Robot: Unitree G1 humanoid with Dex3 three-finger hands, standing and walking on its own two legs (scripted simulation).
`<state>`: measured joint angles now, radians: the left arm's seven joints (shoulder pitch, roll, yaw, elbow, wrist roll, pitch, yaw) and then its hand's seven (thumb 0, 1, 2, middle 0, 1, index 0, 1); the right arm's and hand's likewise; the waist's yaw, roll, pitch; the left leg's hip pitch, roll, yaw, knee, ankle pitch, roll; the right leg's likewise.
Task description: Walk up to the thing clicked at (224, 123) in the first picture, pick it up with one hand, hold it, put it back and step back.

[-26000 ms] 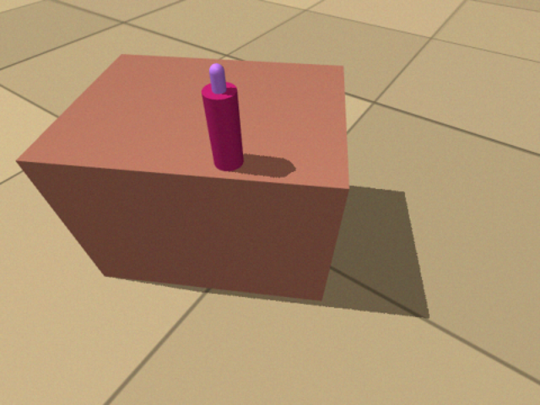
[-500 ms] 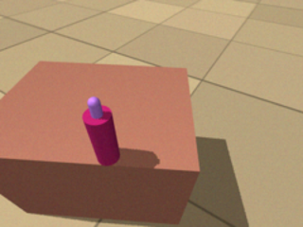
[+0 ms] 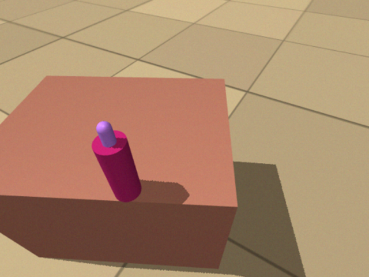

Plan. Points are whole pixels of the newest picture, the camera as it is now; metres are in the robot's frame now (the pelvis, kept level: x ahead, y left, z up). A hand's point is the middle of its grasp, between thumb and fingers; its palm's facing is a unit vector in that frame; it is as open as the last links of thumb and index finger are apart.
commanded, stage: stand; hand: left
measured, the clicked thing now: (117, 162) +0.41 +0.20 +0.01
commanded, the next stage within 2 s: step back in 1.84 s
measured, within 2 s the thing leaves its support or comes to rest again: neither
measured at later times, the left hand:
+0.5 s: hand out of the picture +0.10 +0.25 -0.15, palm faces -0.01 -0.94 -0.34, open 7.3 cm
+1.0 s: hand out of the picture +0.10 +0.25 -0.15, palm faces -0.01 -0.94 -0.35, open 7.4 cm
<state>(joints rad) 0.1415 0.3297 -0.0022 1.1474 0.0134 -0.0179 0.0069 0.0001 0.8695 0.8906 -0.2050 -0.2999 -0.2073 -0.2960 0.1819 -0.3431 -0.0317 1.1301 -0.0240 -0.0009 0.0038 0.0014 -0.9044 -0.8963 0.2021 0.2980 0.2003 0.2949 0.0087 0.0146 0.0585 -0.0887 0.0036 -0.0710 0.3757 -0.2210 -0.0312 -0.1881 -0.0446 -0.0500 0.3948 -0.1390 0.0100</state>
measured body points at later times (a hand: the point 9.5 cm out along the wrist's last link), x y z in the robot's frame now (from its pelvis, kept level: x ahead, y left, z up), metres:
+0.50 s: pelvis +0.02 +0.00 +0.00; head +0.02 -0.01 +0.45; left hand +0.10 +0.30 -0.13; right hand +0.08 -0.30 -0.14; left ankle +0.00 +0.14 -0.74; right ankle +0.05 -0.12 -0.74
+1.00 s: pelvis +0.03 +0.00 +0.00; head +0.03 -0.01 +0.45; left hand +0.10 +0.29 -0.13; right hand +0.09 -0.30 -0.14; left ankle +0.00 +0.14 -0.74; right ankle +0.05 -0.12 -0.74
